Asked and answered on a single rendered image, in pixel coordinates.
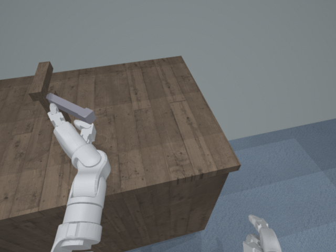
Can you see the robot left forearm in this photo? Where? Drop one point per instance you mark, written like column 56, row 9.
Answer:
column 81, row 225

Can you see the robot right hand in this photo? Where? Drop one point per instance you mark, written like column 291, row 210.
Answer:
column 266, row 241

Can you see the counter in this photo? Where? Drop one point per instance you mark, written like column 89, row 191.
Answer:
column 169, row 157

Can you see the robot left hand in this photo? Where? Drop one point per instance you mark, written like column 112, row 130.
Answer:
column 66, row 134

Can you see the tap lever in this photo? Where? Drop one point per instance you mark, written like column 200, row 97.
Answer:
column 85, row 115

